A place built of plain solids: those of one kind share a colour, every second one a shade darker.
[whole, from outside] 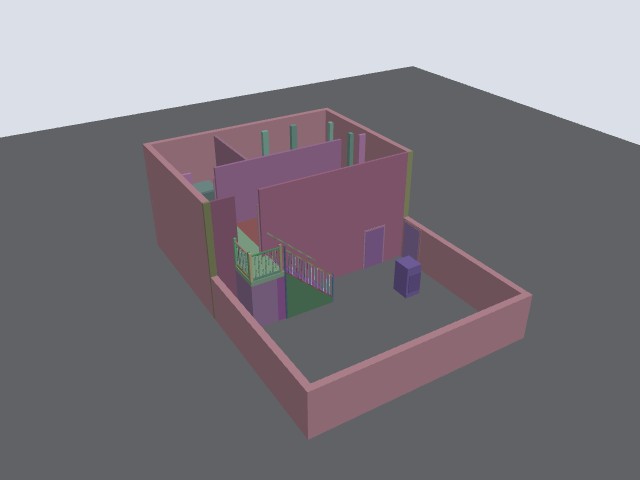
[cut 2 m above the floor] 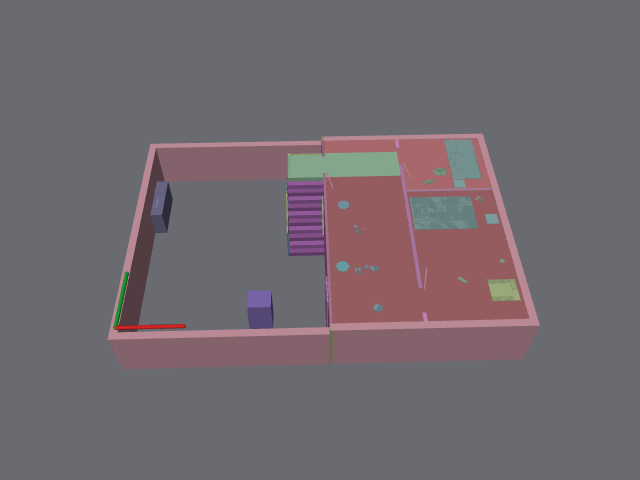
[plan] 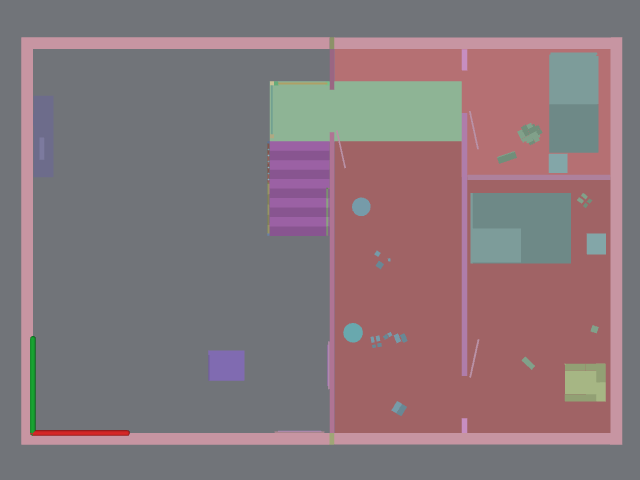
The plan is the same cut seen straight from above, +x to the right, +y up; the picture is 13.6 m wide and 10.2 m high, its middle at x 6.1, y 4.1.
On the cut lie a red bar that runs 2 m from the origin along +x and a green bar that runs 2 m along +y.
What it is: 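A house over a walled back yard; in the yard at the foot of the outdoor stair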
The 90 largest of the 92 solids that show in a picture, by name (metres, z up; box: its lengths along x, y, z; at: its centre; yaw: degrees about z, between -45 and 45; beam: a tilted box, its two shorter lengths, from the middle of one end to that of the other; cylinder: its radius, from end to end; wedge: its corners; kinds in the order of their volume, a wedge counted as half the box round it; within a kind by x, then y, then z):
{
 "wall_1": {"box": [0.25, 8.66, 1.85], "at": [-0.12, 4.08, 0.88]},
 "wall_2": {"box": [6.3, 0.25, 1.85], "at": [3.15, -0.12, 0.88]},
 "wall_3": {"box": [6.3, 0.25, 1.85], "at": [3.15, 8.28, 0.88]},
 "wall_4": {"box": [6.22, 0.25, 4.68], "at": [9.41, -0.12, 2.29]},
 "wall_5": {"box": [6.22, 0.25, 4.68], "at": [9.41, 8.28, 2.29]},
 "wall_6": {"box": [0.25, 8.66, 4.68], "at": [12.4, 4.08, 2.29]},
 "bedstead_bedroom_bed_1": {"box": [0.05, 1.5, 1.11], "at": [9.32, 4.35, 2.5]},
 "bedstead_bedroom_bed_2": {"box": [0.5, 0.72, 0.65], "at": [9.6, 4.71, 2.27]},
 "bedstead_bedroom_bed_3": {"box": [0.65, 0.72, 0.7], "at": [9.67, 3.99, 2.29]},
 "bedstead_bedroom_bed_4": {"box": [1.02, 0.72, 0.65], "at": [9.86, 3.99, 2.27]},
 "bedstead_bedroom_bed_5": {"box": [0.53, 0.72, 0.65], "at": [10.11, 4.71, 2.27]},
 "bedstead_bedroom_bed_6": {"box": [2.09, 1.5, 0.55], "at": [10.39, 4.35, 2.22]},
 "bedstead_bedroom_bed_7": {"box": [2.09, 1.5, 0.6], "at": [10.39, 4.35, 2.24]},
 "bedstead_bedroom_bed_8": {"box": [1.05, 1.43, 0.65], "at": [10.9, 4.34, 2.27]},
 "bedstead_bedroom_bed_9": {"box": [1.0, 2.08, 0.59], "at": [11.47, 7.0, 2.24]},
 "bedstead_bedroom_bed_10": {"box": [1.0, 1.05, 0.65], "at": [11.47, 7.51, 2.27]},
 "bedstead_bedroom_bed_11": {"box": [1.05, 1.03, 0.65], "at": [11.49, 6.47, 2.27]},
 "bedstead_bedroom_bed_12": {"box": [1.05, 1.03, 0.7], "at": [11.49, 6.47, 2.29]},
 "bedstead_bedroom_bed_13": {"box": [1.0, 0.05, 1.31], "at": [11.49, 8.06, 2.59]},
 "bedstead_bedroom_bed_14": {"box": [0.97, 1.02, 0.75], "at": [11.51, 6.5, 2.32]},
 "bedstead_bedroom_bed_15": {"box": [0.53, 1.02, 0.7], "at": [11.76, 7.5, 2.29]},
 "upper_floor_1": {"box": [2.72, 6.34, 0.18], "at": [7.76, 3.04, 1.9]},
 "upper_floor_2": {"box": [2.72, 0.82, 0.18], "at": [7.76, 7.87, 1.9]},
 "upper_floor_3": {"box": [3.3, 5.57, 0.18], "at": [10.75, 2.66, 1.9]},
 "upper_floor_4": {"box": [3.3, 2.86, 0.18], "at": [10.75, 6.85, 1.9]},
 "step_1": {"box": [1.27, 0.61, 0.23], "at": [5.67, 4.49, 0.07]},
 "step_2": {"box": [1.27, 0.61, 0.41], "at": [5.67, 4.69, 0.16]},
 "step_3": {"box": [1.27, 0.61, 0.59], "at": [5.67, 4.89, 0.25]},
 "step_4": {"box": [1.27, 0.61, 0.77], "at": [5.67, 5.09, 0.34]},
 "step_5": {"box": [1.27, 0.61, 0.95], "at": [5.67, 5.29, 0.43]},
 "step_6": {"box": [1.27, 0.61, 1.14], "at": [5.67, 5.49, 0.52]},
 "step_7": {"box": [1.27, 0.61, 1.32], "at": [5.67, 5.7, 0.61]},
 "step_8": {"box": [1.27, 0.61, 1.5], "at": [5.67, 5.9, 0.7]},
 "step_9": {"box": [1.27, 0.61, 1.68], "at": [5.67, 6.1, 0.79]},
 "step_10": {"box": [1.27, 0.51, 1.86], "at": [5.67, 6.25, 0.88]},
 "stair_wall_1": {"box": [0.1, 6.39, 4.68], "at": [6.35, 3.19, 2.29]},
 "stair_wall_2": {"box": [0.1, 0.87, 4.68], "at": [6.35, 7.72, 2.29]},
 "head_base_1": {"box": [1.27, 1.28, 1.94], "at": [5.67, 6.84, 0.92]},
 "upper_partition_1": {"box": [0.12, 0.31, 2.54], "at": [9.17, 0.16, 3.21]},
 "upper_partition_2": {"box": [0.12, 5.59, 2.54], "at": [9.17, 4.01, 3.21]},
 "upper_partition_3": {"box": [0.12, 0.46, 2.54], "at": [9.17, 7.93, 3.21]},
 "bin_1": {"box": [0.05, 0.64, 0.24], "at": [3.75, 1.43, 0.07]},
 "bin_2": {"box": [0.77, 0.55, 1.02], "at": [4.11, 1.38, 0.46]},
 "bin_3": {"box": [0.75, 0.64, 1.35], "at": [4.12, 1.43, 0.62]},
 "upper_floor_head_1": {"box": [4.08, 1.28, 0.18], "at": [7.07, 6.84, 1.9]},
 "bike_1": {"box": [0.39, 0.25, 1.06], "at": [0.18, 6.66, 0.48]},
 "bike_2": {"box": [0.1, 0.47, 1.06], "at": [0.19, 6.04, 0.48]},
 "bike_3": {"box": [0.43, 1.74, 1.04], "at": [0.22, 6.3, 0.47]},
 "upper_split_wall_1": {"box": [3.04, 0.12, 2.54], "at": [10.75, 5.43, 3.21]},
 "curtains_1": {"box": [0.21, 0.19, 2.18], "at": [10.09, 0.09, 3.14]},
 "curtains_2": {"box": [0.21, 0.19, 2.18], "at": [11.71, 0.09, 3.14]},
 "curtains_3": {"box": [0.19, 0.27, 2.21], "at": [12.18, 1.75, 3.16]},
 "curtains_4": {"box": [0.19, 0.27, 2.21], "at": [12.18, 3.17, 3.16]},
 "slotfit_bedroom_seat_1": {"box": [0.44, 0.16, 0.57], "at": [11.52, 0.74, 2.23]},
 "slotfit_bedroom_seat_2": {"box": [0.44, 0.15, 0.62], "at": [11.52, 1.4, 2.25]},
 "slotfit_bedroom_seat_3": {"box": [0.67, 0.5, 0.49], "at": [11.64, 1.07, 2.19]},
 "slotfit_bedroom_seat_4": {"box": [0.23, 0.16, 0.57], "at": [11.86, 0.74, 2.23]},
 "slotfit_bedroom_seat_5": {"box": [0.23, 0.15, 0.62], "at": [11.86, 1.4, 2.25]},
 "slotfit_bedroom_seat_6": {"box": [0.2, 0.41, 0.57], "at": [12.07, 0.87, 2.23]},
 "slotfit_bedroom_seat_7": {"box": [0.2, 0.4, 0.57], "at": [12.07, 1.27, 2.23]},
 "slotfit_bedroom_storage_1": {"box": [0.4, 0.41, 1.0], "at": [11.16, 5.73, 2.44]},
 "slotfit_bedroom_storage_2": {"box": [0.42, 0.45, 1.04], "at": [11.97, 4.02, 2.46]},
 "back_wall_end_1": {"box": [0.1, 0.25, 4.68], "at": [6.35, -0.12, 2.29]},
 "back_wall_end_2": {"box": [0.1, 0.25, 4.68], "at": [6.35, 8.28, 2.29]},
 "doorleaf_door_1": {"box": [0.035, 0.83, 2.07], "at": [6.55, 6.03, 2.98], "yaw": 12.7},
 "doorleaf_door_2": {"box": [0.038, 0.83, 2.08], "at": [9.37, 6.43, 2.98], "yaw": 12.2},
 "doorleaf_door_3": {"box": [0.042, 0.84, 2.08], "at": [9.38, 1.58, 2.98], "yaw": -12.5},
 "plinth_1": {"wedge": [[4.98, 4.24, -0.05], [4.98, 4.24, 0.22], [4.98, 6.15, -0.05], [4.98, 6.15, 1.94], [5.03, 4.24, -0.05], [5.03, 4.24, 0.22], [5.03, 6.15, -0.05], [5.03, 6.15, 1.94]]},
 "yard_gate_leaf_1": {"box": [0.92, 0.05, 1.75], "at": [5.67, 0.03, 0.82]},
 "undercroft_leaf_1": {"box": [0.05, 0.88, 1.74], "at": [6.28, 1.44, 0.82]},
 "clutter_clhall_1": {"cylinder": 0.2, "from": [6.98, 4.8, 1.94], "to": [6.98, 4.8, 2.34]},
 "clutter_clhall_2": {"box": [0.12, 0.24, 0.16], "at": [7.73, 0.55, 2.02], "yaw": -31.4},
 "clutter_clhall_3": {"box": [0.11, 0.19, 0.1], "at": [7.74, 2.01, 1.99], "yaw": 21.3},
 "clutter_clhall_4": {"box": [0.12, 0.24, 0.16], "at": [7.84, 0.48, 2.02], "yaw": -31.4},
 "yard_gate_frame_1": {"box": [1.06, 0.03, 1.81], "at": [5.67, 0.01, 0.85]},
 "undercroft_frame_1": {"box": [0.03, 1.02, 1.8], "at": [6.29, 1.44, 0.85]},
 "slotfit_hallpiece_corner_1": {"cylinder": 0.21, "from": [6.8, 2.13, 1.94], "to": [6.8, 2.13, 2.3]},
 "clutter_bedroom_1": {"box": [0.4, 0.14, 0.31], "at": [10.07, 5.84, 2.1], "yaw": 18.8},
 "clutter_bedroom_2": {"box": [0.3, 0.12, 0.36], "at": [10.53, 1.48, 2.12], "yaw": -43.3},
 "clutter_bedroom_3": {"box": [0.15, 0.15, 0.16], "at": [10.54, 6.25, 2.02], "yaw": 27.5},
 "clutter_bedroom_4": {"box": [0.17, 0.16, 0.16], "at": [10.61, 6.46, 2.02], "yaw": 27.5},
 "clutter_bedroom_5": {"box": [0.14, 0.14, 0.19], "at": [11.93, 2.2, 2.04], "yaw": -17.9},
 "headland_side_guard_newel_1": {"box": [0.09, 0.09, 1.15], "at": [5.08, 6.31, 2.52]},
 "headland_side_guard_newel_2": {"box": [0.09, 0.09, 1.15], "at": [5.08, 7.43, 2.52]},
 "guard_newel_1": {"box": [0.05, 0.05, 1.31], "at": [5.0, 4.22, 0.6]},
 "guard_newel_2": {"box": [0.05, 0.05, 3.07], "at": [5.0, 6.18, 1.49]},
 "headland_ahead_guard_newel_1": {"box": [0.09, 0.09, 1.15], "at": [6.26, 7.43, 2.52]},
 "headland_side_guard_board_1": {"box": [0.04, 1.12, 0.15], "at": [5.08, 6.87, 2.02]},
 "headland_ahead_guard_board_1": {"box": [1.09, 0.04, 0.15], "at": [5.71, 7.43, 2.02]},
 "headland_side_guard_rail_1": {"box": [0.06, 1.12, 0.044], "at": [5.08, 6.87, 2.97]}
}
